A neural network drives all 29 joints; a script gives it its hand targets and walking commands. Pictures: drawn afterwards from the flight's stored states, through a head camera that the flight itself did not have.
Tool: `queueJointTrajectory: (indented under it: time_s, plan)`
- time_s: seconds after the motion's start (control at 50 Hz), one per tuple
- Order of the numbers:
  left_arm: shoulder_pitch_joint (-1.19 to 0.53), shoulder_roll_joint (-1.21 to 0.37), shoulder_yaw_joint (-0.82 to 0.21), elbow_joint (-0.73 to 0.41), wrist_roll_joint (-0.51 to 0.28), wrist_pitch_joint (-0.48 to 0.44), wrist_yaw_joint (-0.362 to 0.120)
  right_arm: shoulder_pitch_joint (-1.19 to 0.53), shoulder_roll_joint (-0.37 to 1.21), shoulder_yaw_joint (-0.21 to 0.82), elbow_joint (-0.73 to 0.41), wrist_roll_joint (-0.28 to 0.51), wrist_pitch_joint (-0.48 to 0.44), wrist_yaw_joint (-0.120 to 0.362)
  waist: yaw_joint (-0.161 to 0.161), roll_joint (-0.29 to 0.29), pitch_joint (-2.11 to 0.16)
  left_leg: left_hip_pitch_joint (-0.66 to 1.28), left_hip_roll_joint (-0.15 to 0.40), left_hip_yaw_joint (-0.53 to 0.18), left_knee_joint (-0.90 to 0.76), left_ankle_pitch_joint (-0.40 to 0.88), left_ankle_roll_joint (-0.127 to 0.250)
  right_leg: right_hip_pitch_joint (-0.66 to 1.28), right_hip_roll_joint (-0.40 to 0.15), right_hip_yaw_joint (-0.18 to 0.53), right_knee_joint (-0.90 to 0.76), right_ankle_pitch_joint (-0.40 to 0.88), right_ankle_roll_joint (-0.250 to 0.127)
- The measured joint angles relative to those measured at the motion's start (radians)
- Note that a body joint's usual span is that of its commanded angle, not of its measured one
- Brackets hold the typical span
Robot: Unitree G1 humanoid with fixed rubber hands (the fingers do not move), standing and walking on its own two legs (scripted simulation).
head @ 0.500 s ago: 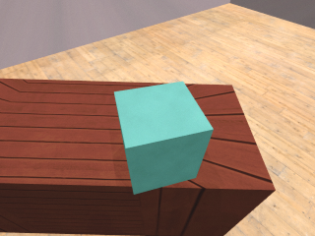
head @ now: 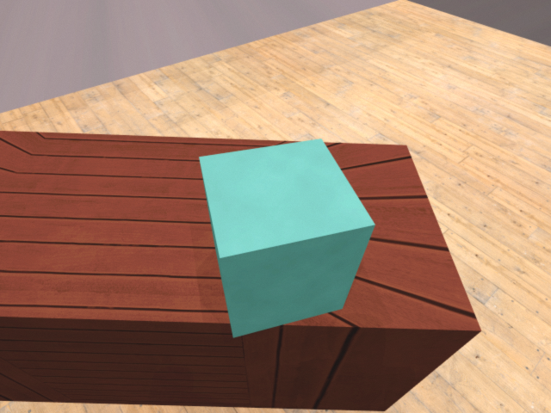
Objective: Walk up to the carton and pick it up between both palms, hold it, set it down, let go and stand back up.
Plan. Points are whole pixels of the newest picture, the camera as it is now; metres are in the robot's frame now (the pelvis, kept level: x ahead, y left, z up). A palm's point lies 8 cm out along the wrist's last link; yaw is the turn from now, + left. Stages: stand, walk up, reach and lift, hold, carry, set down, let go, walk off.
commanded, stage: stand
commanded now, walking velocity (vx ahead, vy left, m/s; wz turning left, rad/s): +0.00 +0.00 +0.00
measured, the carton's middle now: (276, 239) +0.41 +0.02 +0.01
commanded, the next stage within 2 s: none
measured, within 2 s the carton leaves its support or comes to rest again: neither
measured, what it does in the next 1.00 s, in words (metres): stands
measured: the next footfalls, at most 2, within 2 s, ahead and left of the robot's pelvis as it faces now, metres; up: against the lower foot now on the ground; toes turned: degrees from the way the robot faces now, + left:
none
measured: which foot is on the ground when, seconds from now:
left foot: down 0.00-1.00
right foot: down 0.00-1.00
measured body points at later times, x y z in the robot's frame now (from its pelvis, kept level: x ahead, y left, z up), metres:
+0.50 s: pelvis +0.00 +0.00 +0.00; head +0.01 +0.01 +0.45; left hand +0.01 +0.23 -0.16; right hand -0.01 -0.23 -0.15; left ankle -0.04 +0.14 -0.74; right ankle +0.04 -0.11 -0.74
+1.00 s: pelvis +0.01 +0.00 +0.00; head +0.02 +0.01 +0.45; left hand +0.01 +0.23 -0.16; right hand -0.01 -0.23 -0.15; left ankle -0.04 +0.14 -0.74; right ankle +0.04 -0.11 -0.74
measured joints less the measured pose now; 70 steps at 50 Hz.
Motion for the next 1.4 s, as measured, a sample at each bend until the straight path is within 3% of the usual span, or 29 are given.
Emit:
queueJointTrajectory:
  time_s: [1.4]
  plan:
    - [-0.003,-0.019,-0.002,0.044,0.002,-0.005,0.006,-0.006,0.013,0.002,0.031,0.003,0.0,-0.005,0.002,0.003,-0.005,0.029,0.003,0.021,-0.02,-0.01,0.003,0.014,0.006,0.019,-0.006,-0.009,0.006]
